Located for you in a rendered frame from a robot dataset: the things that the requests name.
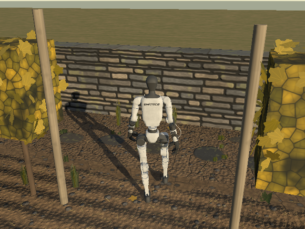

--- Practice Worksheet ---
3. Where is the left robot upper arm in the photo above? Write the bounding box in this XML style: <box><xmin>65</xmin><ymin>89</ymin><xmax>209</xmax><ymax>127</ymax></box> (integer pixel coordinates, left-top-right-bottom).
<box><xmin>131</xmin><ymin>96</ymin><xmax>142</xmax><ymax>122</ymax></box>

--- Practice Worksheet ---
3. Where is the robot left forearm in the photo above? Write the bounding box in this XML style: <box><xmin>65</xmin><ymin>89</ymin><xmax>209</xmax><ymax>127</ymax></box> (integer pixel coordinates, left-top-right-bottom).
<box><xmin>128</xmin><ymin>115</ymin><xmax>136</xmax><ymax>133</ymax></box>

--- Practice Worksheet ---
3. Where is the robot left hand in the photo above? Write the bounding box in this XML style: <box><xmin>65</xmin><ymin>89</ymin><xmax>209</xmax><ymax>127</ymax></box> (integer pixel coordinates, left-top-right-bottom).
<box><xmin>128</xmin><ymin>131</ymin><xmax>139</xmax><ymax>141</ymax></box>

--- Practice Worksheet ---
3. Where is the robot right forearm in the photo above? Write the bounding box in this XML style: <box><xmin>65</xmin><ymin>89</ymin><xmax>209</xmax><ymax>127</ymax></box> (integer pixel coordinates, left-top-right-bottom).
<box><xmin>169</xmin><ymin>117</ymin><xmax>178</xmax><ymax>142</ymax></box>

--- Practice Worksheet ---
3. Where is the right robot upper arm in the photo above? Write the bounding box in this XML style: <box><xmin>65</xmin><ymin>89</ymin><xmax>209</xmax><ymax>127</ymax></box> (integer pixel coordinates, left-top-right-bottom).
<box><xmin>162</xmin><ymin>96</ymin><xmax>173</xmax><ymax>123</ymax></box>

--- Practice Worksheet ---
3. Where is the left robot foot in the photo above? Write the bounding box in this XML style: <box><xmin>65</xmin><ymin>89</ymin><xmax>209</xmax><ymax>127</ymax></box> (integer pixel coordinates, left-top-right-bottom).
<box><xmin>144</xmin><ymin>190</ymin><xmax>151</xmax><ymax>203</ymax></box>

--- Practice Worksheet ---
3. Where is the right robot thigh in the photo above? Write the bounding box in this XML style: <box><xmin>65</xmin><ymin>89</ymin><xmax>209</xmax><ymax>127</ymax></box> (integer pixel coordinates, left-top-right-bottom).
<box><xmin>159</xmin><ymin>132</ymin><xmax>169</xmax><ymax>156</ymax></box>

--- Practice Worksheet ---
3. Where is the robot right hand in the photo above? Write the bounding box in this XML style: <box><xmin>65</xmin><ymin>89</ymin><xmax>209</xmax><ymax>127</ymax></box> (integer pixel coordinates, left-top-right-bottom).
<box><xmin>168</xmin><ymin>141</ymin><xmax>179</xmax><ymax>155</ymax></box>

